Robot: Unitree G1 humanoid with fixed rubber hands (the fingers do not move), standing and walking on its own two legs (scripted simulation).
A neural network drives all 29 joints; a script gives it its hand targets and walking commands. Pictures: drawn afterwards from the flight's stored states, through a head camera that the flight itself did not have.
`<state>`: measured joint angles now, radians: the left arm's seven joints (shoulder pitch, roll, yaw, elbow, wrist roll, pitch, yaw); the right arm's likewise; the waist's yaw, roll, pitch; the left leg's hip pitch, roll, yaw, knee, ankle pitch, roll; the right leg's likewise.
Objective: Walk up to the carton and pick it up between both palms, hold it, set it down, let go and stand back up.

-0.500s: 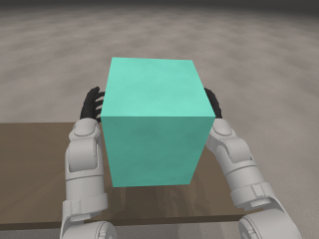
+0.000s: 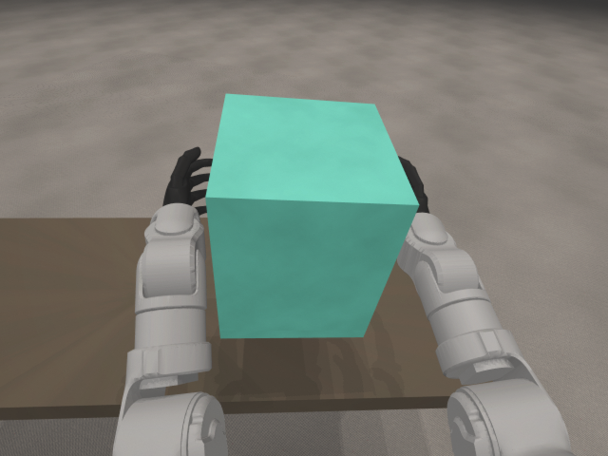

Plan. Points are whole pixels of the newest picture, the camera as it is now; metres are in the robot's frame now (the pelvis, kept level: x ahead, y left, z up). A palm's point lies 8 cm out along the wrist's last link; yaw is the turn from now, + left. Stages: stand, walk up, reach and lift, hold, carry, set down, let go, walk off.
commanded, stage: hold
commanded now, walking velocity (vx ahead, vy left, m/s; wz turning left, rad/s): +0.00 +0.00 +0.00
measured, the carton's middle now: (297, 221) +0.38 +0.00 +0.16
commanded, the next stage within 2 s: set down in 0.58 s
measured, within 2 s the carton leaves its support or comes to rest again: neither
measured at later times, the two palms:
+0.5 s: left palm (165, 227) +0.35 +0.16 +0.18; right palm (396, 219) +0.36 -0.13 +0.18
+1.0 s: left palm (164, 224) +0.37 +0.17 +0.18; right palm (390, 208) +0.37 -0.13 +0.18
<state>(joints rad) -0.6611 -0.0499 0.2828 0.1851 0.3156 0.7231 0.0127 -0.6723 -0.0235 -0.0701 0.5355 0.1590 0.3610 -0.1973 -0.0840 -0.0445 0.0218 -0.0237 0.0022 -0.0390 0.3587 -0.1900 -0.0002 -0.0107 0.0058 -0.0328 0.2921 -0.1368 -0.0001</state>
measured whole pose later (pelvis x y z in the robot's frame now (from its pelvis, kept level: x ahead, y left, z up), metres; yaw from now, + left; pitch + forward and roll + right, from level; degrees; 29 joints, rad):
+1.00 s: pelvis +0.01 +0.00 +0.00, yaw +0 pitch -8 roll +0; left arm -0.60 -0.09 0.37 0.21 0.39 0.55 -0.06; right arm -0.65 0.07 -0.16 0.61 0.01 0.16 -0.15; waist -0.04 -0.08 0.02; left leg 0.02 0.00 -0.04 0.31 -0.18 -0.01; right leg 0.02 0.00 -0.04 0.27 -0.14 -0.01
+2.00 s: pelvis +0.03 -0.03 +0.00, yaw +2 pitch -1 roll +0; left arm -0.45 -0.08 0.25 0.47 0.28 0.26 0.07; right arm -0.55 0.07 -0.26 0.85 -0.13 -0.16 -0.08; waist -0.03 -0.07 -0.04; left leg -0.12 0.03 -0.06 0.32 -0.19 -0.04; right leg -0.11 0.02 -0.09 0.29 -0.17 -0.04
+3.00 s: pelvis +0.03 -0.02 +0.00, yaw -5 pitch +5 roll +0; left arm -0.48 -0.20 0.37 0.67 0.37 0.01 0.12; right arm -0.53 -0.01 -0.28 0.94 -0.13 -0.29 -0.03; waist 0.04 0.00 0.00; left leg -0.22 0.05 0.07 0.33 -0.19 -0.03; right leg -0.26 0.04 0.01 0.32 -0.14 -0.03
